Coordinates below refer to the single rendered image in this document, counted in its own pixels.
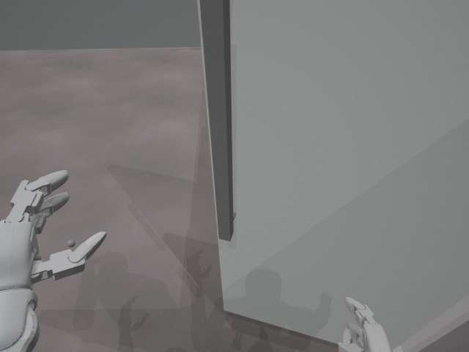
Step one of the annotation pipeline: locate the left robot forearm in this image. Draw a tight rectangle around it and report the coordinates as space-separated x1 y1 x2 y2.
0 288 40 352

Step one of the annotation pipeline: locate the left robot hand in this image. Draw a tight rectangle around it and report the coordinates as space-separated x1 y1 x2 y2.
0 170 106 290

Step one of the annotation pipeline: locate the fridge door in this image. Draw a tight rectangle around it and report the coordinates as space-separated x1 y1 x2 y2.
197 0 469 350

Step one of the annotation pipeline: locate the handle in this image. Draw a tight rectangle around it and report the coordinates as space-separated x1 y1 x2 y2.
200 0 236 241

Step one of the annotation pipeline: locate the right robot hand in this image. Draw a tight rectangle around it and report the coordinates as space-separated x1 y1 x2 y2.
339 297 393 352

